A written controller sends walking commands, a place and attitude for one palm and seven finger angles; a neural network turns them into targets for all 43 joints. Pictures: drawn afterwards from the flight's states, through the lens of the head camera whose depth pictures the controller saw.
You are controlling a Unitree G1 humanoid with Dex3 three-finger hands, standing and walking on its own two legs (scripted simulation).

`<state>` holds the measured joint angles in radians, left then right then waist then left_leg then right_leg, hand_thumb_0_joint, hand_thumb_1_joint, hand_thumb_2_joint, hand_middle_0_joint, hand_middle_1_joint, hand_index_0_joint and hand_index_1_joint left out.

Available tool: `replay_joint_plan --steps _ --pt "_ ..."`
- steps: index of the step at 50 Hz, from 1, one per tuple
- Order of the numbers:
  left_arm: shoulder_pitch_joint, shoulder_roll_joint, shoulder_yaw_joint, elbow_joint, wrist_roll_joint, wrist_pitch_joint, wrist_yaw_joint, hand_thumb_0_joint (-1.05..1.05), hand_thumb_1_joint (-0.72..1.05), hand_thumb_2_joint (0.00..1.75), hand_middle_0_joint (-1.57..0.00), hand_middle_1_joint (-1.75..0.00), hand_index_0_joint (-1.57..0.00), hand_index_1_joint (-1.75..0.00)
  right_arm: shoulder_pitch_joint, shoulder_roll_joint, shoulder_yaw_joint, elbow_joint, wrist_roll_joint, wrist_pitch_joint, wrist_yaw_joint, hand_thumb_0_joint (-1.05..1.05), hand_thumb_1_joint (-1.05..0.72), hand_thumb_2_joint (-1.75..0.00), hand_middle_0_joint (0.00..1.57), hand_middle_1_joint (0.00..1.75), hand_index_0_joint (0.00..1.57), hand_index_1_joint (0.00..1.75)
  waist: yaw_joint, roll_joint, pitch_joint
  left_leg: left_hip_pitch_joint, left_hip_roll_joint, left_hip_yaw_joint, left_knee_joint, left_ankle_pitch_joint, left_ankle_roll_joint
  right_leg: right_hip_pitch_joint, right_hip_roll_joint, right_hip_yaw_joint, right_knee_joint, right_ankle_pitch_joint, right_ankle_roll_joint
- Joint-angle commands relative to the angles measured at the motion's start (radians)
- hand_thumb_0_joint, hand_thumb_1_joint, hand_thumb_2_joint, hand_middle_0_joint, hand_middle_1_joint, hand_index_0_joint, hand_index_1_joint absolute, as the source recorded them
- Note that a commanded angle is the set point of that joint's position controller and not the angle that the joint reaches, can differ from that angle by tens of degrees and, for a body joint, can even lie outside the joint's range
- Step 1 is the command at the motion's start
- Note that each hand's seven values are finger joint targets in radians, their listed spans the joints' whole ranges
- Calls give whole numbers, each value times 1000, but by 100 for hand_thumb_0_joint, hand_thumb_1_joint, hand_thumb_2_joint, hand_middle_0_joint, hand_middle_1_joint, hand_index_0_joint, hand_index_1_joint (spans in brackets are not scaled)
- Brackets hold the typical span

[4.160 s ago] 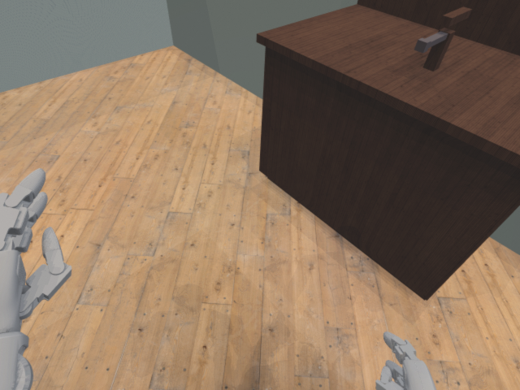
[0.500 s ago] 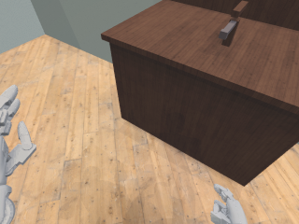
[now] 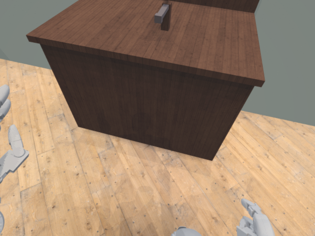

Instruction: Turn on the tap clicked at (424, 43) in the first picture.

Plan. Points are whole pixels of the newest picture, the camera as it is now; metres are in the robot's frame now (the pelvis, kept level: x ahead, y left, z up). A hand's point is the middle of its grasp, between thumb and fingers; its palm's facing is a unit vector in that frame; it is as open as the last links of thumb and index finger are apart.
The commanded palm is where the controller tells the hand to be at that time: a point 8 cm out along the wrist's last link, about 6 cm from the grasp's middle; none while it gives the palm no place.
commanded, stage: turn to face it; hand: left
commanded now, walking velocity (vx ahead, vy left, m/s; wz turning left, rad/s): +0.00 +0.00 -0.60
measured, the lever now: (158, 18) +0.84 +0.07 +0.15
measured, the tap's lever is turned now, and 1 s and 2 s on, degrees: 0 0 0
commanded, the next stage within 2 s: take the last steps up to it in 0.76 s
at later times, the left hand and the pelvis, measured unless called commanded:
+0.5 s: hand (100, 150) +0.23 +0.13 +0.18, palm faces +0.10 -0.88 -0.47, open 7.4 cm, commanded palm +0.19 +0.19 +0.19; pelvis -0.05 -0.03 +0.00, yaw -18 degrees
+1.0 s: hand (145, 169) +0.20 +0.05 +0.17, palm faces -0.09 -0.87 -0.48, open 7.4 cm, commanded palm +0.18 +0.12 +0.19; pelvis -0.10 -0.05 +0.00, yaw -28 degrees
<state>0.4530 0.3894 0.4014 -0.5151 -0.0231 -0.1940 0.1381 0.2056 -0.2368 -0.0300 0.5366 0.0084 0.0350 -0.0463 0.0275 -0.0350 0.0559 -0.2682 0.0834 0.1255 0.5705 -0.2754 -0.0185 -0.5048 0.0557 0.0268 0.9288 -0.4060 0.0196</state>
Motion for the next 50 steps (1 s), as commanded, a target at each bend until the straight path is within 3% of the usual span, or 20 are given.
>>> replay_joint_plan --steps 1,7,8,10,11,12,14,20,23,24,26,27,30,37,38,39,40,42,45,50 --pt "-85 100 13 -226 8 -67 11 0 90 90 -20 -30 -20 -30 -75 -101 -31 -145 19 -74 26 0 -90 -90 20 30 20 30 -9 294 -26 -33 291 -78 -249 103 115 18 -86 -76 66 -50 35" --pt "-92 150 56 -208 4 -52 13 0 90 90 -20 -30 -20 -30 -22 -113 -29 -148 9 -121 39 0 -90 -90 20 30 20 30 -18 295 -99 21 255 23 -36 262 28 270 -37 -175 -389 103 26" --pt "-101 157 64 -219 0 -57 13 0 90 90 -20 -30 -20 -30 -23 -101 -23 -152 11 -121 44 0 -90 -90 20 30 20 30 -17 232 -121 -32 235 25 58 210 8 355 -82 -121 -463 197 -2" --pt "-58 249 162 -183 -7 -67 35 0 90 90 -20 -30 -20 -30 -64 -50 -1 -172 10 -113 38 0 -90 -90 20 30 20 30 7 -183 -155 -303 31 38 417 -309 -65 485 -345 321 -507 866 -166" --pt "-2 216 153 -147 -33 -45 32 0 90 90 -20 -30 -20 -30 -76 -56 -17 -164 17 -98 31 0 -90 -90 20 30 20 30 14 -263 -209 -324 25 -86 551 -319 -64 463 -373 405 -533 818 -186" --pt "37 217 160 -177 -35 -38 29 0 90 90 -20 -30 -20 -30 -95 -58 -13 -169 14 -77 38 0 -90 -90 20 30 20 30 5 -188 -219 -360 37 -135 615 -283 -68 485 -377 428 -513 737 -215" --pt "50 208 169 -270 -42 -59 36 0 90 90 -20 -30 -20 -30 -98 -34 14 -146 8 -44 38 0 -90 -90 20 30 20 30 -13 -79 -248 -343 43 -143 582 -201 -72 504 -336 277 -493 679 -214" --pt "73 189 152 -262 -34 -51 34 0 90 90 -20 -30 -20 -30 -118 -60 -2 -143 1 -28 16 0 -90 -90 20 30 20 30 6 -103 -194 -90 -10 -87 186 -152 -46 251 -276 288 -582 282 -196" --pt "37 173 122 -260 -25 -48 32 0 90 90 -20 -30 -20 -30 -77 -75 -6 -136 6 -35 9 0 -90 -90 20 30 20 30 -21 -46 -196 119 -11 -67 -107 -41 -22 153 -222 265 -534 151 -123" --pt "2 173 115 -273 -22 -56 29 0 90 90 -20 -30 -20 -30 -72 -94 -16 -139 3 -40 2 0 -90 -90 20 30 20 30 -25 35 -175 168 61 -133 -203 -52 15 85 -161 230 -441 105 -82" --pt "-16 181 128 -247 0 -73 23 0 90 90 -20 -30 -20 -30 -91 -100 -21 -152 -1 -53 -5 0 -90 -90 20 30 20 30 -8 366 -137 67 357 -395 -353 -47 160 -7 -16 6 29 -127 0" --pt "-41 183 120 -245 1 -82 22 0 90 90 -20 -30 -20 -30 -102 -77 -21 -152 -8 -68 -8 0 -90 -90 20 30 20 30 -16 368 -98 -17 386 -438 -358 -31 194 -2 -44 15 195 -114 10" --pt "-32 104 23 -231 5 -72 12 0 90 90 -20 -30 -20 -30 -72 -97 -32 -127 12 -93 18 0 -90 -90 20 30 20 30 -16 276 -62 13 278 -149 -227 235 137 1 -76 -57 80 -57 25" --pt "-49 161 74 -204 8 -66 19 0 90 90 -20 -30 -20 -30 -35 -99 -27 -120 9 -144 28 0 -90 -90 20 30 20 30 -25 264 -123 -50 211 -33 -20 205 34 352 -60 -150 -458 159 12" --pt "-64 172 85 -195 8 -71 20 0 90 90 -20 -30 -20 -30 -34 -79 -20 -122 12 -141 29 0 -90 -90 20 30 20 30 -30 122 -129 -94 161 -2 103 103 5 386 -150 -43 -513 299 -28" --pt "-60 226 134 -184 6 -80 30 0 90 90 -20 -30 -20 -30 -42 -51 -9 -132 9 -138 27 0 -90 -90 20 30 20 30 -29 -90 -147 -229 50 35 270 -139 -36 442 -305 198 -526 621 -115" --pt "-34 211 141 -148 -14 -64 32 0 90 90 -20 -30 -20 -30 -70 -53 -13 -134 15 -135 22 0 -90 -90 20 30 20 30 -1 -224 -172 -277 -7 -39 449 -306 -41 396 -389 337 -573 684 -180" --pt "21 212 154 -183 -22 -58 31 0 90 90 -20 -30 -20 -30 -98 -49 -5 -120 11 -111 21 0 -90 -90 20 30 20 30 -13 -124 -193 -313 21 -148 563 -240 -40 408 -392 330 -550 576 -219" --pt "70 184 146 -203 -19 -72 35 0 90 90 -20 -30 -20 -30 -114 -44 8 -96 2 -88 5 0 -90 -90 20 30 20 30 -30 -84 -199 -222 8 -101 400 -142 -27 356 -325 157 -565 480 -187" --pt "40 174 114 -225 -3 -71 51 0 90 90 -20 -30 -20 -30 -81 -69 -9 -80 -8 -100 -17 0 -90 -90 20 30 20 30 -33 -71 -188 -3 -32 -32 1 -83 16 267 -307 155 -631 -45 -163"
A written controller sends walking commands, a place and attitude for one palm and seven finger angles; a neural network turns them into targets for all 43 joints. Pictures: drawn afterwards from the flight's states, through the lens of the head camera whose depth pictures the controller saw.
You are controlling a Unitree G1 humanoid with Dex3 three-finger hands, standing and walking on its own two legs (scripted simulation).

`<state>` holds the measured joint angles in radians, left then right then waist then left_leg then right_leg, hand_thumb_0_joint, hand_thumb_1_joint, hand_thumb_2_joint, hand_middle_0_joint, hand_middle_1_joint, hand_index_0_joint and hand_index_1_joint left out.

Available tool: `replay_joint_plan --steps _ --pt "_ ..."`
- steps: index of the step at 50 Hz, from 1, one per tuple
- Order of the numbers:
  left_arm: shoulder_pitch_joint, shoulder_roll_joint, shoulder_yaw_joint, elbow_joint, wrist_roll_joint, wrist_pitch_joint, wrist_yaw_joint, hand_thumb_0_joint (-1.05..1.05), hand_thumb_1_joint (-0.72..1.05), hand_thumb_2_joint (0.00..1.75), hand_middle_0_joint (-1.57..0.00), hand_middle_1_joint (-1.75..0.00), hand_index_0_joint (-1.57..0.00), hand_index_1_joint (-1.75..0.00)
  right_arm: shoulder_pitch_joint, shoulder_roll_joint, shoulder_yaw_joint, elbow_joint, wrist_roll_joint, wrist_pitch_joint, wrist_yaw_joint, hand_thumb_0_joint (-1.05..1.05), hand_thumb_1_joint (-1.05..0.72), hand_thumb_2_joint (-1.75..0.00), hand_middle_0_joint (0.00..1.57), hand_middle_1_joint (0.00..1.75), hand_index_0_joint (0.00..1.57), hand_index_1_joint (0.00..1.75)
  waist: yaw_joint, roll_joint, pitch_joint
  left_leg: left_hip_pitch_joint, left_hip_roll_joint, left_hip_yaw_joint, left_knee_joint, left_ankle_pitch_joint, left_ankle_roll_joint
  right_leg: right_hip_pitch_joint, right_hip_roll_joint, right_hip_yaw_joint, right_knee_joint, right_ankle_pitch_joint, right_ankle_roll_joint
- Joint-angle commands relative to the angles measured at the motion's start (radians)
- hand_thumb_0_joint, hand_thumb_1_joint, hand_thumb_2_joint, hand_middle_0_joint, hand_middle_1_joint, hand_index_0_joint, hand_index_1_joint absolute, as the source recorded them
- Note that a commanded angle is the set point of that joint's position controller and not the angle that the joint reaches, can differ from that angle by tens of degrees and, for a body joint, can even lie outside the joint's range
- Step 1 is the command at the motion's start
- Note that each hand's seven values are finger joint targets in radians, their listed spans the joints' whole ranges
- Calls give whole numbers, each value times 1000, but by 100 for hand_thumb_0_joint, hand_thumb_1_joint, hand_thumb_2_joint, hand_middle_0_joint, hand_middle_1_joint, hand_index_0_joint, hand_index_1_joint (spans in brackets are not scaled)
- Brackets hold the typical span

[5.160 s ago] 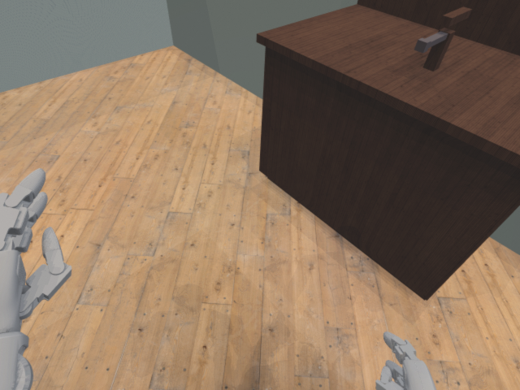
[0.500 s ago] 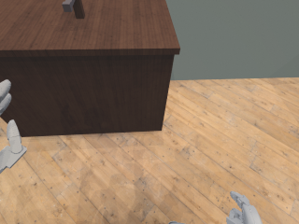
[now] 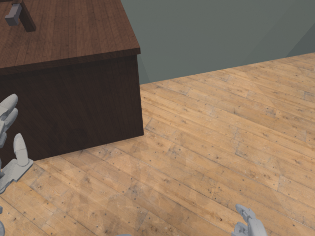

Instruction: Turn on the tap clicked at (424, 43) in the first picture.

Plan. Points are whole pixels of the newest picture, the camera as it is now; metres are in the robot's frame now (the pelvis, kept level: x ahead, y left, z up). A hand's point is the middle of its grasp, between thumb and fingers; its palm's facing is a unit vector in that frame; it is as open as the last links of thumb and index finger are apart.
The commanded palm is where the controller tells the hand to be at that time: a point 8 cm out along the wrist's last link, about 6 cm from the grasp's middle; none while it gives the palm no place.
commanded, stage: take the last steps up to it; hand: left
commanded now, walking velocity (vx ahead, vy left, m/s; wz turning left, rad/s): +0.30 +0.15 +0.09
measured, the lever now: (11, 20) +0.77 +0.55 +0.15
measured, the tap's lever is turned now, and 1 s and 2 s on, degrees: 0 0 0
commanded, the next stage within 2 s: come to a stop and stand still in 1.48 s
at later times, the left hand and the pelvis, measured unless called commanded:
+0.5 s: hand (26, 145) +0.25 +0.25 +0.17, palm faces +0.41 -0.80 -0.43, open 7.4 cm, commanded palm +0.19 +0.30 +0.18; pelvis +0.05 +0.01 +0.00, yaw +3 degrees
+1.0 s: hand (26, 93) +0.38 +0.31 +0.18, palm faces +0.41 -0.77 -0.48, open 7.4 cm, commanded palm +0.32 +0.35 +0.18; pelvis +0.17 +0.06 +0.00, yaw +2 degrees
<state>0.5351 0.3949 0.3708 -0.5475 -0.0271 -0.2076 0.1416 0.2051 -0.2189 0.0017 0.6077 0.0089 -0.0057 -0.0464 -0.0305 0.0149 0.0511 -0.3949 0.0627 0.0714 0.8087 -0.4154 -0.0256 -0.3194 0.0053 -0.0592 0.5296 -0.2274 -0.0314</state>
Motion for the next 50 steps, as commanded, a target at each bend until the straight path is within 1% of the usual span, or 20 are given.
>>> replay_joint_plan --steps 1,2,4,5,7,14,15,16,18,22,29,30,32,34,37,41,42,44,46,50 --pt "-50 165 135 -192 4 -61 49 0 90 90 -20 -30 -20 -30 -69 -91 -47 -150 -10 -65 -23 0 -90 -90 20 30 20 30 21 -69 -176 194 -19 33 -329 64 32 49 -233 233 -206 -286 -91" --pt "-58 152 120 -191 2 -63 45 0 90 90 -20 -30 -20 -30 -55 -104 -56 -155 -6 -70 -32 0 -90 -90 20 30 20 30 10 16 -155 244 14 -7 -430 28 51 14 -194 189 -119 -307 -61" --pt "-92 145 117 -185 13 -85 43 0 90 90 -20 -30 -20 -30 -62 -123 -54 -156 -8 -78 -36 0 -90 -90 20 30 20 30 23 330 -95 256 262 -382 -604 -153 183 -170 -10 -13 243 -339 23" --pt "-104 154 118 -131 24 -85 42 0 90 90 -20 -30 -20 -30 -72 -98 -44 -140 -13 -90 -38 0 -90 -90 20 30 20 30 5 322 -43 145 311 -478 -665 -227 238 -186 -17 0 428 -311 26" --pt "-158 152 99 -135 38 -95 32 0 90 90 -20 -30 -20 -30 -66 -100 -58 -119 -5 -112 -31 0 -90 -90 20 30 20 30 16 170 -20 144 258 -360 -590 -95 236 -197 -54 4 438 -253 39" --pt "-160 119 58 -99 33 -75 26 0 90 90 -20 -30 -20 -30 -64 -108 -51 -101 -10 -121 -24 0 -90 -90 20 30 20 30 26 152 -74 -5 133 -107 -359 87 128 220 -59 -78 -90 -105 31" --pt "-166 147 81 -77 39 -77 29 0 90 90 -20 -30 -20 -30 -60 -93 -53 -104 -9 -114 -22 0 -90 -90 20 30 20 30 30 -5 -97 -132 80 -44 -183 35 98 329 -179 100 -162 -158 -26" --pt "-177 183 116 -65 32 -79 34 0 90 90 -20 -30 -20 -30 -60 -77 -56 -114 -7 -108 -18 0 -90 -90 20 30 20 30 29 -251 -103 -300 -32 44 75 -61 46 393 -392 457 -254 -156 -131" --pt "-201 171 108 -69 12 -83 29 0 90 90 -20 -30 -20 -30 -90 -110 -76 -111 -3 -108 -4 0 -90 -90 20 30 20 30 37 -204 -46 -343 19 -110 339 -60 18 252 -491 597 -338 -302 -209" --pt "-133 165 123 -122 14 -118 22 0 90 90 -20 -30 -20 -30 -98 -75 -46 -103 -6 -77 -3 0 -90 -90 20 30 20 30 24 -130 -68 -201 80 -73 149 60 12 175 -377 177 -251 63 -130" --pt "-173 145 106 -185 12 -103 45 0 90 90 -20 -30 -20 -30 -64 -65 -62 -142 -7 -108 -28 0 -90 -90 20 30 20 30 29 -70 -127 237 -33 136 -354 206 29 102 -226 44 -31 24 -39" --pt "-188 144 106 -188 11 -108 45 0 90 90 -20 -30 -20 -30 -43 -85 -73 -142 -1 -113 -32 0 -90 -90 20 30 20 30 13 37 -155 333 16 62 -385 224 60 37 -185 9 129 50 -10" --pt "-177 137 97 -147 5 -114 36 0 90 90 -20 -30 -20 -30 -39 -102 -84 -144 4 -120 -27 0 -90 -90 20 30 20 30 7 314 -187 435 298 -373 -488 358 225 -232 -44 -53 572 -417 53" --pt "-163 150 110 -134 3 -112 31 0 90 90 -20 -30 -20 -30 -60 -88 -78 -122 7 -130 -22 0 -90 -90 20 30 20 30 10 207 -131 362 330 -394 -480 321 309 -328 -112 38 635 -378 47" --pt "-105 135 111 -235 0 -116 28 0 90 90 -20 -30 -20 -30 -73 -94 -77 -117 14 -147 -9 0 -90 -90 20 30 20 30 32 230 -148 273 220 -136 -449 349 225 -184 -104 -48 405 -261 53" --pt "-53 143 122 -179 -1 -92 31 0 90 90 -20 -30 -20 -30 -72 -87 -57 -113 6 -150 -9 0 -90 -90 20 30 20 30 43 179 -158 113 164 -24 -334 245 139 135 -47 -126 29 -94 48" --pt "-53 154 132 -148 2 -86 31 0 90 90 -20 -30 -20 -30 -75 -81 -55 -116 7 -140 -14 0 -90 -90 20 30 20 30 47 81 -166 23 123 15 -204 177 109 237 -93 -46 -72 -61 20" --pt "-88 218 201 -81 -8 -77 38 0 90 90 -20 -30 -20 -30 -111 -66 -49 -139 1 -130 -9 0 -90 -90 20 30 20 30 59 -313 -142 -350 -38 20 305 -111 32 377 -468 626 -258 10 -162" --pt "-110 193 180 -73 -17 -99 22 0 90 90 -20 -30 -20 -30 -83 -79 -61 -103 0 -123 3 0 -90 -90 20 30 20 30 35 -213 -86 -397 26 -117 469 -11 4 320 -473 547 -258 34 -189" --pt "-105 138 126 -75 11 -133 16 0 90 90 -20 -30 -20 -30 -90 -67 -46 -95 -5 -95 4 0 -90 -90 20 30 20 30 25 -162 -96 -258 67 -56 182 60 5 269 -351 123 -154 437 -107"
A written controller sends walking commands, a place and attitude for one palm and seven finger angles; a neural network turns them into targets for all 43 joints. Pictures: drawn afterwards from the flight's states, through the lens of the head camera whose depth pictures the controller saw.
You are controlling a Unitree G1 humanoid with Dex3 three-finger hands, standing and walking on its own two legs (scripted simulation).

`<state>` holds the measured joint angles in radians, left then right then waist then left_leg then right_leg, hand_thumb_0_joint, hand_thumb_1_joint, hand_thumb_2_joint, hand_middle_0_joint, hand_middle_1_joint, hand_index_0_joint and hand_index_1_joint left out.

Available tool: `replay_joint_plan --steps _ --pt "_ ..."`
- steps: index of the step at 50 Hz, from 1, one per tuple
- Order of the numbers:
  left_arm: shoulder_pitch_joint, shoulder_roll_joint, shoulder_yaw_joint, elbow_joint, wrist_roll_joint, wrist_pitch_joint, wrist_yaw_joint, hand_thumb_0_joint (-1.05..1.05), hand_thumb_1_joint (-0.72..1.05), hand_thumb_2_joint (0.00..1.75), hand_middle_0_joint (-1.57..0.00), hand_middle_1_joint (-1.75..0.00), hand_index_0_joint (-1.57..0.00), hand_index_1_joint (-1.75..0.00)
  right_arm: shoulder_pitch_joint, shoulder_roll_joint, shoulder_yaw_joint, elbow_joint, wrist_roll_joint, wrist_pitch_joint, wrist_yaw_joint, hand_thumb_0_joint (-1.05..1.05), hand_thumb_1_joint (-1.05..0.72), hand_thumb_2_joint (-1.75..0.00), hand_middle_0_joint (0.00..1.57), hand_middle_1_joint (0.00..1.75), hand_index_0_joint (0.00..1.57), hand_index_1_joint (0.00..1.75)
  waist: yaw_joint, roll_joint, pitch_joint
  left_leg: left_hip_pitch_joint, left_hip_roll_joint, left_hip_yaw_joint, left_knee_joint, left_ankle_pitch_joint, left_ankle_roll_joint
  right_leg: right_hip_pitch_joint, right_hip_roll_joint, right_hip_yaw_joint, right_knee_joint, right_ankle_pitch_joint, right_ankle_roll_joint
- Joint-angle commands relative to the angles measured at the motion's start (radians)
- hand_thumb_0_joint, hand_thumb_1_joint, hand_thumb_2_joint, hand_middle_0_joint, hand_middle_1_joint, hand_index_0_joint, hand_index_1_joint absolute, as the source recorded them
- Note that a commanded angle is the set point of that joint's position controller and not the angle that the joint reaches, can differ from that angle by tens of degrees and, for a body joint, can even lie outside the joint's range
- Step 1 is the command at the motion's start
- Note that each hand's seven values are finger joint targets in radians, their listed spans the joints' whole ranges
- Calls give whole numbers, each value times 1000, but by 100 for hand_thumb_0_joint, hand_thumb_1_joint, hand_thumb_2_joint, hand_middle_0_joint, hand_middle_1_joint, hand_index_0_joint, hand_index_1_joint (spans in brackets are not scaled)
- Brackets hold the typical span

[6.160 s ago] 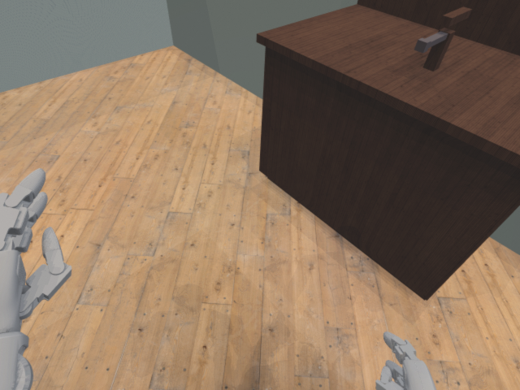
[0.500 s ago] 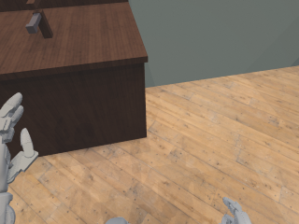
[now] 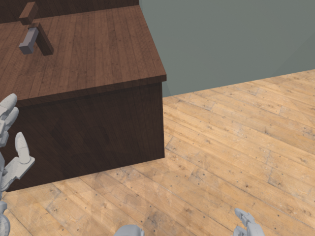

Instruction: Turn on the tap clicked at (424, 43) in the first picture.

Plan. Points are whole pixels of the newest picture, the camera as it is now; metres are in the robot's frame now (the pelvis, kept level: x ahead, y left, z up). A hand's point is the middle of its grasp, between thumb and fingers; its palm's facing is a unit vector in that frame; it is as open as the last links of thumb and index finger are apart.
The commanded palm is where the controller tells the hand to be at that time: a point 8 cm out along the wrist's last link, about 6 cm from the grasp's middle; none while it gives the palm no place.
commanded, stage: take the last steps up to it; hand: left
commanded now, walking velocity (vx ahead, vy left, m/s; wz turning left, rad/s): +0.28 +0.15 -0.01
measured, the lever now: (26, 48) +0.62 +0.47 +0.15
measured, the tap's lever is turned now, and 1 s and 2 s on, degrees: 0 0 0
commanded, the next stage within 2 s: come to a stop and stand still in 0.48 s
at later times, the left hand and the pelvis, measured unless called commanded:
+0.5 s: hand (40, 100) +0.35 +0.28 +0.18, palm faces +0.35 -0.78 -0.51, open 7.4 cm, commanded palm +0.30 +0.33 +0.19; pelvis +0.13 +0.06 -0.01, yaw -2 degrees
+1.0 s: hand (43, 78) +0.42 +0.30 +0.19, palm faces +0.28 -0.86 -0.43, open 7.4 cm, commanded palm +0.37 +0.35 +0.19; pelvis +0.18 +0.09 +0.01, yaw -5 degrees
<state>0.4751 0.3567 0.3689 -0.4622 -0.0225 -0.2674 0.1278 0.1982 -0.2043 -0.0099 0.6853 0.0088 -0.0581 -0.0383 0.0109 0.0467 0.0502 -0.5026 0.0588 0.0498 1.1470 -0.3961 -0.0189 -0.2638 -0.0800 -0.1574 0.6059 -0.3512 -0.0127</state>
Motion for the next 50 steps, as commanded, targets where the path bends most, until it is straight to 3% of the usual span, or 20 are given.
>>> replay_joint_plan --steps 1,5,7,8,9,10,11,13,17,21,22,24,25,27,29,34,36,39,43,50 --pt "-39 170 118 -172 8 -73 32 0 90 90 -20 -30 -20 -30 -85 -77 -35 -185 -7 -40 -5 0 -90 -90 20 30 20 30 -12 -210 -99 -63 57 16 -278 70 5 175 -239 176 -222 572 -111" --pt "-77 187 115 -265 11 -61 54 0 90 90 -20 -30 -20 -30 -81 -66 -47 -215 -14 -65 -14 0 -90 -90 20 30 20 30 2 -220 -147 207 -35 161 -584 199 16 147 -195 133 -163 487 -80" --pt "-102 207 126 -299 15 -65 61 0 90 90 -20 -30 -20 -30 -49 -84 -63 -221 -8 -72 -27 0 -90 -90 20 30 20 30 -22 -98 -172 366 -39 159 -697 261 23 95 -152 97 -15 398 -48" --pt "-121 198 117 -329 11 -74 60 0 90 90 -20 -30 -20 -30 -31 -102 -74 -225 -1 -76 -30 0 -90 -90 20 30 20 30 -39 54 -214 494 24 70 -722 292 56 0 -103 65 176 297 -19" --pt "-127 199 128 -334 3 -74 60 0 90 90 -20 -30 -20 -30 -34 -134 -87 -230 4 -76 -24 0 -90 -90 20 30 20 30 -33 276 -233 609 229 -222 -749 472 150 -223 14 18 413 -141 26" --pt "-96 215 141 -247 4 -77 59 0 90 90 -20 -30 -20 -30 -30 -115 -77 -226 1 -79 -21 0 -90 -90 20 30 20 30 -31 297 -227 519 322 -389 -827 376 241 -275 44 77 595 -325 17" --pt "-101 238 160 -239 -3 -70 55 0 90 90 -20 -30 -20 -30 -58 -110 -70 -223 0 -81 -19 0 -90 -90 20 30 20 30 -27 276 -186 451 351 -433 -844 278 294 -331 -2 137 649 -286 16" --pt "-79 221 158 -287 -11 -70 44 0 90 90 -20 -30 -20 -30 -65 -103 -72 -205 13 -88 -18 0 -90 -90 20 30 20 30 -16 175 -145 427 307 -300 -804 309 280 -374 -33 141 572 -222 28" --pt "17 184 143 -323 -19 -53 40 0 90 90 -20 -30 -20 -30 -47 -106 -57 -205 9 -110 -3 0 -90 -90 20 30 20 30 -13 212 -175 330 210 -70 -784 445 188 -150 11 31 233 -69 30" --pt "20 182 143 -210 -18 -15 46 0 90 90 -20 -30 -20 -30 -52 -104 -41 -202 9 -93 -21 0 -90 -90 20 30 20 30 -7 104 -180 247 186 -7 -663 319 121 71 49 -6 -78 62 25" --pt "-1 189 146 -181 -12 -8 45 0 90 90 -20 -30 -20 -30 -56 -100 -39 -202 9 -82 -28 0 -90 -90 20 30 20 30 -6 7 -181 177 148 26 -568 218 94 143 6 69 -154 125 1" --pt "-62 223 172 -116 -15 1 46 0 90 90 -20 -30 -20 -30 -71 -82 -32 -219 2 -76 -25 0 -90 -90 20 30 20 30 -5 -350 -132 -125 -42 77 -173 -141 13 231 -317 626 -309 247 -158" --pt "-75 193 133 -102 -22 -3 37 0 90 90 -20 -30 -20 -30 -58 -107 -51 -202 0 -73 -14 0 -90 -90 20 30 20 30 -8 -366 -107 -159 -23 -31 -21 -115 2 208 -355 667 -335 268 -183" --pt "-146 205 127 -170 -12 -26 36 0 90 90 -20 -30 -20 -30 -79 -89 -26 -182 1 -57 -7 0 -90 -90 20 30 20 30 -17 -189 -104 -193 15 -78 45 -49 -11 234 -339 512 -272 470 -198" --pt "-108 184 104 -179 9 -50 41 0 90 90 -20 -30 -20 -30 -89 -77 -15 -180 -7 -49 -12 0 -90 -90 20 30 20 30 -17 -164 -124 -117 27 -36 -94 -14 -9 235 -266 276 -213 710 -146" --pt "-15 192 127 -283 3 -36 62 0 90 90 -20 -30 -20 -30 -96 -61 -15 -234 -18 -50 -31 0 -90 -90 20 30 20 30 8 -173 -194 165 -58 100 -580 185 -7 258 -149 116 -115 798 -79" --pt "-16 198 136 -322 -5 -26 66 0 90 90 -20 -30 -20 -30 -66 -73 -33 -248 -13 -41 -44 0 -90 -90 20 30 20 30 -10 -95 -227 341 -18 68 -738 466 -3 208 -95 107 -26 682 -20" --pt "-19 189 131 -297 -10 -25 50 0 90 90 -20 -30 -20 -30 -32 -104 -53 -259 -10 -45 -29 0 -90 -90 20 30 20 30 -8 239 -204 522 295 -247 -759 1175 143 -132 70 99 260 -223 40" --pt "-22 179 113 -364 -10 -20 36 0 90 90 -20 -30 -20 -30 -26 -108 -56 -246 -12 -74 15 0 -90 -90 20 30 20 30 -9 213 -243 587 271 -130 -700 1135 128 -144 73 109 202 -116 29" --pt "25 161 103 -302 -35 44 22 0 90 90 -20 -30 -20 -30 -39 -108 -34 -258 -13 -83 14 0 -90 -90 20 30 20 30 -17 201 -157 335 257 -74 -772 637 96 44 95 68 -62 10 39"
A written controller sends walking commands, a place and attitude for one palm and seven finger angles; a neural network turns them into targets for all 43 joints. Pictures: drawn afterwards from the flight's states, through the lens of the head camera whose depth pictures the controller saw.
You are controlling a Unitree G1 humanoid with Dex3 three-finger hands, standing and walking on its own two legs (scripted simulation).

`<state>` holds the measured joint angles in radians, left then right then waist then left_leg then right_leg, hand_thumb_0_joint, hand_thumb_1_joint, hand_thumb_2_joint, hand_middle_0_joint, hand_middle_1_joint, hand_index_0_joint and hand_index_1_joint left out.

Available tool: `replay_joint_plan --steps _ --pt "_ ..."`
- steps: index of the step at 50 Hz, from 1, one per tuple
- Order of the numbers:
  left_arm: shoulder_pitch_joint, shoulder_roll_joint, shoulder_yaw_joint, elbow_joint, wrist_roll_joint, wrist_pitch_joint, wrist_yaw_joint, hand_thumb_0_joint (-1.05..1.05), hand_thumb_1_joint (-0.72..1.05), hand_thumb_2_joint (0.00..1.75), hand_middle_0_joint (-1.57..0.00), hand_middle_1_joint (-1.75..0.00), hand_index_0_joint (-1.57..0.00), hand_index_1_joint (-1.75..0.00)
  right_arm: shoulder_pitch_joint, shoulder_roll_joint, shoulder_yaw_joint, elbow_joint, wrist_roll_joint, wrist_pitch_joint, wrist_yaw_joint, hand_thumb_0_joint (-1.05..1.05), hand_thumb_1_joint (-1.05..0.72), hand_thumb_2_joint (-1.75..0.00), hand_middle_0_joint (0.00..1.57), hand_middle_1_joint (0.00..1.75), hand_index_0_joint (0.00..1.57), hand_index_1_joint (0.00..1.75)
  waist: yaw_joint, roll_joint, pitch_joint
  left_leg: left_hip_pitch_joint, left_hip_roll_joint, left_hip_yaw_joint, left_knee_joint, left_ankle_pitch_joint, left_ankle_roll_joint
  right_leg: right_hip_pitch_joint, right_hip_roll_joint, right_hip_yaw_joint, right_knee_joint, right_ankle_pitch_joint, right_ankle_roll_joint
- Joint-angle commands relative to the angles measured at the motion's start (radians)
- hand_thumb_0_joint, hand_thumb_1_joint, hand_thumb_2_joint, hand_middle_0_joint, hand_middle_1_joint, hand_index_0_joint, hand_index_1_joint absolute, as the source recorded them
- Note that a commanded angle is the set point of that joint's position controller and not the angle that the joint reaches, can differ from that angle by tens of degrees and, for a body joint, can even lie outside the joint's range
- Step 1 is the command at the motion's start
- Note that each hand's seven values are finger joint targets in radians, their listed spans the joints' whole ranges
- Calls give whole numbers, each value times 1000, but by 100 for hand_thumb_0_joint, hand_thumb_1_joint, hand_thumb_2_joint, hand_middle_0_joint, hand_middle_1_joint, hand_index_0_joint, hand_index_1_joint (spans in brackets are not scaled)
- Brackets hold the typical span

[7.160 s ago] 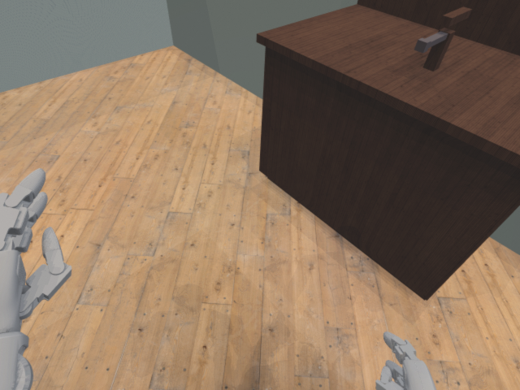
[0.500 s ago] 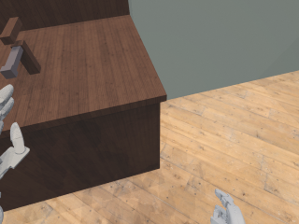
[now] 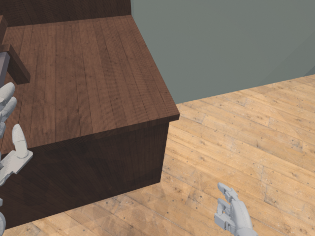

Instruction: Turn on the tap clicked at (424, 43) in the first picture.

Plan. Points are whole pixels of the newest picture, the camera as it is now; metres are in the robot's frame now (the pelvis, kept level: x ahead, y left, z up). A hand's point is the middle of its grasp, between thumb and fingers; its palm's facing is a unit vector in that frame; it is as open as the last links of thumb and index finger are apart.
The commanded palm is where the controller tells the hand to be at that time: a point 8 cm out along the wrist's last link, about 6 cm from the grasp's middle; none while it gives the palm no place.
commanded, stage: come to a stop and stand still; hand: left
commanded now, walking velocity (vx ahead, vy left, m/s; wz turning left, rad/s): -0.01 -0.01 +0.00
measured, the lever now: out of the picture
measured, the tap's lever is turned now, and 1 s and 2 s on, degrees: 0 0 0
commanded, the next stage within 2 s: look again from close up in 1.46 s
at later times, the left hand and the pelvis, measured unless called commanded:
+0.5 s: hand (37, 192) +0.16 +0.21 +0.16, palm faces +0.42 -0.82 -0.39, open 7.4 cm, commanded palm +0.12 +0.24 +0.17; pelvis -0.04 -0.04 +0.00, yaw +1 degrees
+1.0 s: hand (23, 200) +0.15 +0.23 +0.15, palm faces +0.42 -0.82 -0.39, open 7.4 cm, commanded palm +0.10 +0.26 +0.17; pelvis -0.05 -0.02 +0.00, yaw +0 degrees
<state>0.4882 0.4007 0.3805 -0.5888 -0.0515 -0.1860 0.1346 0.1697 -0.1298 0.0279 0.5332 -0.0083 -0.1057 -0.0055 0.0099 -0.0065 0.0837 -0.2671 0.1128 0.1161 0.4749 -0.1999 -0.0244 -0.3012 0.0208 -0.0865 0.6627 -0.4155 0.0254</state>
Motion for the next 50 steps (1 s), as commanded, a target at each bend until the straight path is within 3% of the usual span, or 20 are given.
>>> replay_joint_plan --steps 1,3,4,5,6,7,8,10,14,17,18,20,22,24,28,31,34,39,43,50 --pt "9 129 102 -161 -5 -34 17 0 90 90 -20 -30 -20 -30 -19 -180 -69 -106 7 -32 -25 0 -90 -90 20 30 20 30 -11 234 -194 68 194 -132 -83 357 94 129 -14 0 -179 128 3" --pt "-18 149 117 -136 0 -28 18 0 90 90 -20 -30 -20 -30 -32 -171 -62 -109 13 -22 -35 0 -90 -90 20 30 20 30 -10 134 -190 -23 143 -89 -27 156 55 219 -54 37 -264 280 -3" --pt "-45 156 115 -124 3 -28 21 0 90 90 -20 -30 -20 -30 -34 -158 -55 -110 13 -17 -38 0 -90 -90 20 30 20 30 -20 37 -185 -51 71 -41 46 35 20 200 -122 117 -294 441 -26" --pt "-50 139 96 -90 -8 -16 17 0 90 90 -20 -30 -20 -30 -27 -138 -50 -107 19 -18 -40 0 -90 -90 20 30 20 30 -17 -124 -196 -56 -35 -7 159 -149 -15 129 -212 246 -342 429 -68" --pt "-41 131 83 -78 -13 -5 17 0 90 90 -20 -30 -20 -30 -33 -149 -60 -104 20 -18 -41 0 -90 -90 20 30 20 30 -3 -206 -169 -82 -92 -52 307 -253 -14 65 -283 348 -398 413 -116" --pt "-56 137 84 -95 -11 -3 25 0 90 90 -20 -30 -20 -30 -43 -143 -51 -87 19 -12 -42 0 -90 -90 20 30 20 30 -5 -162 -176 -114 -88 -100 394 -278 -9 80 -322 381 -397 449 -153" --pt "-60 137 79 -105 -4 -12 32 0 90 90 -20 -30 -20 -30 -51 -129 -36 -75 15 -9 -45 0 -90 -90 20 30 20 30 -9 -131 -184 -150 -82 -127 446 -271 -5 123 -329 343 -370 496 -172" --pt "-66 135 84 -97 3 -26 41 0 90 90 -20 -30 -20 -30 -68 -130 -26 -62 12 -4 -57 0 -90 -90 20 30 20 30 -13 -101 -207 -167 -84 -116 459 -233 -11 185 -293 231 -331 590 -164" --pt "-44 144 101 -119 10 -45 50 0 90 90 -20 -30 -20 -30 -76 -148 -37 -73 6 -1 -74 0 -90 -90 20 30 20 30 9 -78 -212 -102 -89 -80 228 -204 6 233 -271 199 -327 573 -163" --pt "-4 120 85 -117 7 -46 51 0 90 90 -20 -30 -20 -30 -38 -163 -49 -75 5 12 -73 0 -90 -90 20 30 20 30 -4 -27 -211 11 -90 -86 -12 -87 15 214 -237 201 -329 421 -120" --pt "-13 119 75 -134 8 -49 52 0 90 90 -20 -30 -20 -30 -33 -170 -52 -79 6 16 -72 0 -90 -90 20 30 20 30 -5 6 -219 69 -67 -94 -81 0 22 201 -212 190 -314 357 -92" --pt "-26 131 68 -132 11 -54 50 0 90 90 -20 -30 -20 -30 -48 -207 -69 -92 17 20 -73 0 -90 -90 20 30 20 30 12 82 -203 91 47 -185 -105 158 55 160 -132 174 -295 246 -30" --pt "-48 122 65 -106 13 -54 43 0 90 90 -20 -30 -20 -30 -67 -195 -50 -90 9 21 -78 0 -90 -90 20 30 20 30 2 202 -135 -46 78 -238 -163 63 71 166 -89 133 -257 210 -26" --pt "-87 116 49 -67 24 -54 42 0 90 90 -20 -30 -20 -30 -60 -191 -44 -81 10 15 -80 0 -90 -90 20 30 20 30 3 149 -101 -166 78 -223 -178 -64 72 227 -85 121 -233 203 -22" --pt "-136 105 23 -61 25 -46 35 0 90 90 -20 -30 -20 -30 -33 -191 -52 -78 11 0 -70 0 -90 -90 20 30 20 30 -3 30 -122 -95 -24 -142 -68 -188 45 147 -144 232 -382 72 -40" --pt "-133 112 21 -43 27 -32 39 0 90 90 -20 -30 -20 -30 -23 -184 -53 -71 10 7 -59 0 -90 -90 20 30 20 30 -9 -46 -135 -24 -70 -120 60 -164 40 59 -225 322 -497 -102 -63" --pt "-125 124 29 -56 25 -26 47 0 90 90 -20 -30 -20 -30 -35 -176 -42 -71 5 14 -60 0 -90 -90 20 30 20 30 -8 -31 -144 17 -68 -135 26 -124 43 46 -224 268 -482 -93 -82" --pt "-111 130 39 -70 27 -32 46 0 90 90 -20 -30 -20 -30 -53 -181 -32 -85 -1 21 -69 0 -90 -90 20 30 20 30 -2 96 -93 -85 -6 -209 -167 -211 63 114 -110 177 -398 -44 -40" --pt "-110 118 41 -58 28 -38 42 0 90 90 -20 -30 -20 -30 -43 -183 -35 -84 2 11 -69 0 -90 -90 20 30 20 30 0 73 -131 -117 9 -219 -179 -121 60 223 -83 143 -324 170 -34" --pt "-105 101 22 -50 29 -41 40 0 90 90 -20 -30 -20 -30 -28 -194 -44 -73 7 -2 -63 0 -90 -90 20 30 20 30 -2 33 -162 -103 -16 -192 -126 -100 47 224 -111 177 -329 195 -46"
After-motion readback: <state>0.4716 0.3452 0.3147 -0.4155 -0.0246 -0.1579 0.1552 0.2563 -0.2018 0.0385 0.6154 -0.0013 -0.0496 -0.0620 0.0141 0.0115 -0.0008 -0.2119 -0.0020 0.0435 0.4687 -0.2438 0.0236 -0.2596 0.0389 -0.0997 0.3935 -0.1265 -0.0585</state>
